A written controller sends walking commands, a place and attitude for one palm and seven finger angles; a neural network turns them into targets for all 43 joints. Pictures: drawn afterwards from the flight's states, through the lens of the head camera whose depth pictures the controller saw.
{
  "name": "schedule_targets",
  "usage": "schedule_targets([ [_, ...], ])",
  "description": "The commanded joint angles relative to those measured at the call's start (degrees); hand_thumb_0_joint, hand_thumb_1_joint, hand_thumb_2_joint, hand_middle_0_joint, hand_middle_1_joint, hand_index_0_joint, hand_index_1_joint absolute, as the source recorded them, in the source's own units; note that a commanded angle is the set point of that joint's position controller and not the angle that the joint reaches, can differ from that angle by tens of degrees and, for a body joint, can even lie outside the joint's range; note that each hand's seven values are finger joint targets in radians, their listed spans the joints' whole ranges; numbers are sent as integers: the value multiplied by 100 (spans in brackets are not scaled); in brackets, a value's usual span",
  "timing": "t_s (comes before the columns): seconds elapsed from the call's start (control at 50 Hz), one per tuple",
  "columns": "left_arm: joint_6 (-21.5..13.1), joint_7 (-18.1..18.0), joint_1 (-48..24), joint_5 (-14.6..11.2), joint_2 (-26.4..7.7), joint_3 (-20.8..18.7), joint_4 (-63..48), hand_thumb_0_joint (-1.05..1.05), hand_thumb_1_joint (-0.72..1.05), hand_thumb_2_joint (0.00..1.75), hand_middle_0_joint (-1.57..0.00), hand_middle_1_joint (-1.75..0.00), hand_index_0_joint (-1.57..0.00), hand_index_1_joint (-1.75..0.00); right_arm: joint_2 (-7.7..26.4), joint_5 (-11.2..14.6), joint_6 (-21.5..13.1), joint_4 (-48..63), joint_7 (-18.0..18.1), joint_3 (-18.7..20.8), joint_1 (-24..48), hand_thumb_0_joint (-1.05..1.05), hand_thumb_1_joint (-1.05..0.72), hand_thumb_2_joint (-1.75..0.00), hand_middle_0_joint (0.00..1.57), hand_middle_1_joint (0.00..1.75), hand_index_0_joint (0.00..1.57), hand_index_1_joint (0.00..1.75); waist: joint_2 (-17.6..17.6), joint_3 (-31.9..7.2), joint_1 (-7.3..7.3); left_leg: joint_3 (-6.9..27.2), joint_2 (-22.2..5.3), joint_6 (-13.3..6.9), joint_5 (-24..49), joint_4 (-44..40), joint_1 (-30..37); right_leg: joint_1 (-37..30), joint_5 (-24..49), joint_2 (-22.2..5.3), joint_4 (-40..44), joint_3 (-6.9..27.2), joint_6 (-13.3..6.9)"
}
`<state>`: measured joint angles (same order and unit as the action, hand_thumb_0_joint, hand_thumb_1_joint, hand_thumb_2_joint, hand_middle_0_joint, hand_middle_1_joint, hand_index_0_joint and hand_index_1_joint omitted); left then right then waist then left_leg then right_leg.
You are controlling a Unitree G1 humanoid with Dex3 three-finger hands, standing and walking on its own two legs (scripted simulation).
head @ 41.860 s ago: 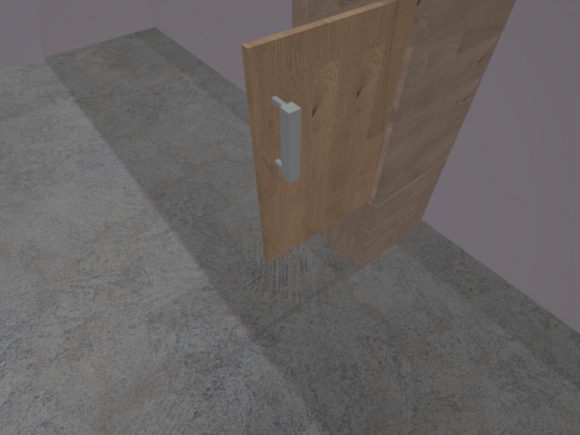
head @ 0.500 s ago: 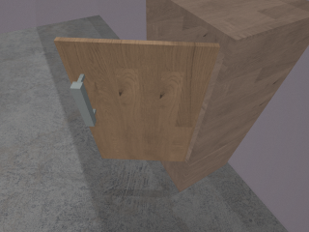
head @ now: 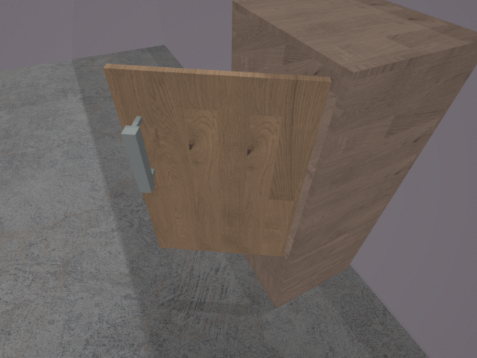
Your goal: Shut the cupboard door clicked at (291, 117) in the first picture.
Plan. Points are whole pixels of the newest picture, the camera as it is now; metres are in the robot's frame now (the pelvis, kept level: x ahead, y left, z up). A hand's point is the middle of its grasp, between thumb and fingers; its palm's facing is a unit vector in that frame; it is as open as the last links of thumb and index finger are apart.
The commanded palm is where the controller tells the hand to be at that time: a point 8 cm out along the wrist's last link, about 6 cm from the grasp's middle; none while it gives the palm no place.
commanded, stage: come to a stop and stand still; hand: left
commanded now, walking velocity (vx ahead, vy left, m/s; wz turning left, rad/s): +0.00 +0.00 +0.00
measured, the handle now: (142, 155) +0.48 +0.24 +0.07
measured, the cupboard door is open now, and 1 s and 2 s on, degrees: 59 59 59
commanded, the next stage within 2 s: look again from close up in 1.02 s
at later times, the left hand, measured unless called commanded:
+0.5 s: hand out of the picture -0.03 +0.20 -0.18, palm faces +0.00 -0.99 -0.17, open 7.3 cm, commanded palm none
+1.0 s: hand out of the picture -0.04 +0.22 -0.18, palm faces +0.00 -0.99 -0.16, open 7.3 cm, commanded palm none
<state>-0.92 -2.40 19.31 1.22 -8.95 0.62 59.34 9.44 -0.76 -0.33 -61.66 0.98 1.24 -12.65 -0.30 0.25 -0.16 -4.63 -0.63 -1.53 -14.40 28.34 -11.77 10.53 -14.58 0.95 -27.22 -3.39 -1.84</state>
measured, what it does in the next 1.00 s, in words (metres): shifts its weight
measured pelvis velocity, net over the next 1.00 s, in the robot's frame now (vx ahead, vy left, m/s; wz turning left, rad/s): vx -0.01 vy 0.06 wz -0.02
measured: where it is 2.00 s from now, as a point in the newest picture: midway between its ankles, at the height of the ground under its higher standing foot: outside the picture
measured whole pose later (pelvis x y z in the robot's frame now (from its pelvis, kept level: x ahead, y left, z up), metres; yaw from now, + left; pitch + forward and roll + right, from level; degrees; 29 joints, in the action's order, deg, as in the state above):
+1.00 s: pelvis -0.01 +0.06 +0.00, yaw -1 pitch -2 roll +0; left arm -0.2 -2.7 20.0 1.7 -7.4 0.1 62.9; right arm 8.0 -0.3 -0.9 -65.3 1.0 1.4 -14.7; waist -1.1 2.5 0.1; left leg -7.9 4.7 -6.9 -10.7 22.2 -10.4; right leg 11.4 -11.6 -4.0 -24.8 0.0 3.0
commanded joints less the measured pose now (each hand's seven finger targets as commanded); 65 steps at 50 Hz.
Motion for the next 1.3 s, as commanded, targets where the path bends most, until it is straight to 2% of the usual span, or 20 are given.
schedule_targets([
  [0.0,-87,-47,233,-32,-679,-126,-237,0,90,90,-20,-30,-20,-30,518,9,-61,152,11,58,-205,0,-90,-90,20,30,20,30,-87,416,46,592,-395,-29,187,-547,-24,621,-49,-750,909,973,-53],
  [0.08,-78,-51,308,-30,-621,-109,-180,0,90,90,-20,-30,-20,-30,498,16,-77,75,10,36,-251,0,-90,-90,20,30,20,30,-74,364,18,643,-435,-47,234,-659,-62,494,149,-737,819,886,-36],
  [0.18,-40,-53,351,-25,-563,-94,-117,0,90,90,-20,-30,-20,-30,494,22,-61,-16,9,39,-327,0,-90,-90,20,30,20,30,-4,497,12,717,-481,-54,-183,-851,-258,524,-65,-692,765,799,-9],
  [0.26,-30,-56,418,-19,-490,-95,-74,0,90,90,-20,-30,-20,-30,482,27,-83,-78,16,48,-418,0,-90,-90,20,30,20,30,45,396,2,793,-544,-99,-242,-985,-278,405,137,-667,635,696,11],
  [0.34,-7,-54,464,-4,-424,-92,-21,0,90,90,-20,-30,-20,-30,481,32,-78,-95,17,70,-456,0,-90,-90,20,30,20,30,83,512,-5,883,-599,-122,-589,-1170,-413,441,77,-632,553,625,42],
  [0.5,7,-58,533,14,-297,-105,47,0,90,90,-20,-30,-20,-30,479,38,-93,-125,26,112,-511,0,-90,-90,20,30,20,30,120,486,-7,1046,-700,-169,-773,-1439,-380,387,236,-622,402,493,100],
  [0.7,18,-61,549,24,-249,-111,144,0,90,90,-20,-30,-20,-30,482,39,-88,-144,27,129,-513,0,-90,-90,20,30,20,30,38,555,16,1085,-717,-155,-771,-1581,-240,464,269,-647,406,498,127],
  [0.76,10,-64,559,25,-260,-116,164,0,90,90,-20,-30,-20,-30,468,43,-103,-159,31,124,-508,0,-90,-90,20,30,20,30,56,450,17,1056,-707,-152,-541,-1550,-112,399,395,-670,428,517,125],
  [0.96,22,-71,534,22,-260,-111,239,0,90,90,-20,-30,-20,-30,476,52,-104,-215,41,107,-527,0,-90,-90,20,30,20,30,46,560,26,1048,-708,-98,-397,-1631,-19,414,421,-700,471,528,153],
  [1.06,14,-76,558,16,-243,-115,270,0,90,90,-20,-30,-20,-30,448,53,-124,-251,53,99,-567,0,-90,-90,20,30,20,30,-7,430,30,962,-696,-85,36,-1534,204,374,590,-726,483,549,154],
  [1.14,27,-79,541,15,-233,-116,283,0,90,90,-20,-30,-20,-30,425,54,-110,-294,53,90,-601,0,-90,-90,20,30,20,30,6,599,25,995,-693,-72,-199,-1616,73,405,463,-708,501,556,163],
  [1.22,10,-76,576,12,-242,-115,291,0,90,90,-20,-30,-20,-30,391,59,-115,-315,51,83,-641,0,-90,-90,20,30,20,30,-103,528,10,945,-666,-103,-108,-1536,105,334,548,-730,565,584,146],
  [1.28,4,-77,526,3,-218,-118,283,0,90,90,-20,-30,-20,-30,370,56,-121,-332,55,74,-688,0,-90,-90,20,30,20,30,-18,498,44,900,-647,-89,-5,-1500,177,360,551,-736,574,602,136],
])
